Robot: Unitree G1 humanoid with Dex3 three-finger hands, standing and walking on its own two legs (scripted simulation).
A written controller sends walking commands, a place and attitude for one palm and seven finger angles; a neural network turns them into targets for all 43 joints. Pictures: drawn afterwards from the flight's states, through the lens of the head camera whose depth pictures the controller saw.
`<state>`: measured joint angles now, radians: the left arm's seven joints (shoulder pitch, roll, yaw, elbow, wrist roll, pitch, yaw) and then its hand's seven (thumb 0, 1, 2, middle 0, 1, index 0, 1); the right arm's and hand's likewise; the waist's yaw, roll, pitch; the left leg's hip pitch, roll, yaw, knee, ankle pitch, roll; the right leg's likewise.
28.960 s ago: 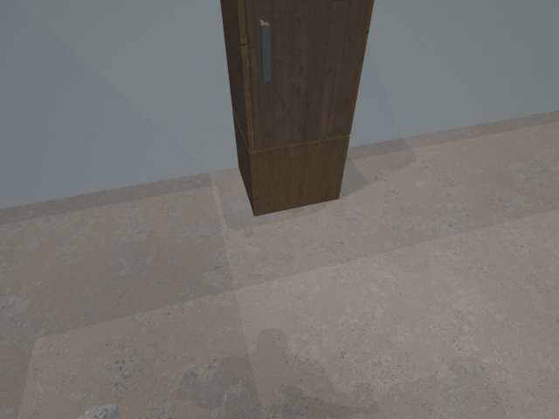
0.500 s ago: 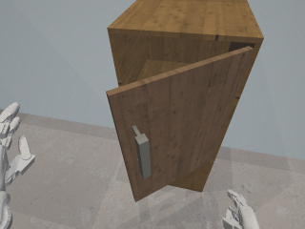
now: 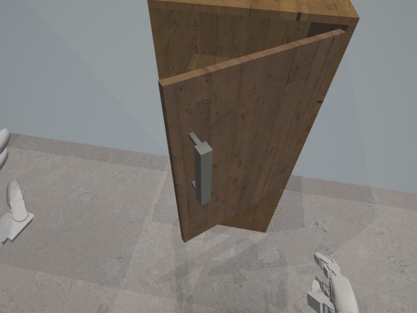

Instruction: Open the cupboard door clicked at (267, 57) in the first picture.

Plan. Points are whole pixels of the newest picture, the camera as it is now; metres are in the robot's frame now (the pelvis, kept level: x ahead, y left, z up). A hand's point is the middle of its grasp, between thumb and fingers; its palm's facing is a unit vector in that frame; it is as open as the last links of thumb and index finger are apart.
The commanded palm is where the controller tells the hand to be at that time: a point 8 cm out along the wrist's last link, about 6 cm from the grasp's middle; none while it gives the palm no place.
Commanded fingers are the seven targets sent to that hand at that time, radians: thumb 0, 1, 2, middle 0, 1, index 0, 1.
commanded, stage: step back with the hand held close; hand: left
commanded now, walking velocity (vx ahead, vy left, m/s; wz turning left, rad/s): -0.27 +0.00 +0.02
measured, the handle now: (198, 170) +0.38 +0.06 +0.06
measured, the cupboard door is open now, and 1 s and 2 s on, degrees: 41 41 41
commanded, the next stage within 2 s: stop stepping back and stand still in 0.56 s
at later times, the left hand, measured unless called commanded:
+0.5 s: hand (15, 274) +0.13 +0.24 +0.17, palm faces +0.33 -0.81 -0.48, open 7.4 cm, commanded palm +0.06 +0.29 +0.19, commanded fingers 0.00 0.90 0.90 -0.20 -0.30 -0.20 -0.30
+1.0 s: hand out of the picture -0.03 +0.26 +0.18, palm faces +0.48 -0.77 -0.42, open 7.4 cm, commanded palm -0.07 +0.29 +0.19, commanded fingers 0.00 0.90 0.90 -0.20 -0.30 -0.20 -0.30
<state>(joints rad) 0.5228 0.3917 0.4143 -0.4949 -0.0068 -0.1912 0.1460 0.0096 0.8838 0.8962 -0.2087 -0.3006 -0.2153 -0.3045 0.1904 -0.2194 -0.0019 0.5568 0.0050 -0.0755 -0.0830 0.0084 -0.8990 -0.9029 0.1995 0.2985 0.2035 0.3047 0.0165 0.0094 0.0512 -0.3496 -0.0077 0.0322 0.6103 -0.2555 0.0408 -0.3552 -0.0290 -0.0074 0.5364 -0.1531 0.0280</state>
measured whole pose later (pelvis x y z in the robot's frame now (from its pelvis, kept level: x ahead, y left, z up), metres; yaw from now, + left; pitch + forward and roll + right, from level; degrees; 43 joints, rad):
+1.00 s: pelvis -0.21 -0.01 +0.02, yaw +0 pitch +0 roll +1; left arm 0.56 0.40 0.40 -0.51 -0.03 -0.15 0.15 0.01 0.88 0.90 -0.21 -0.30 -0.22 -0.31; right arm 0.27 -0.19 0.00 0.70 -0.02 -0.09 -0.07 0.01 -0.90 -0.90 0.20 0.30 0.20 0.30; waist 0.06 -0.07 -0.07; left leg -0.52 0.00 0.03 0.99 -0.29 -0.02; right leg -0.25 -0.01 -0.04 0.48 -0.27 -0.04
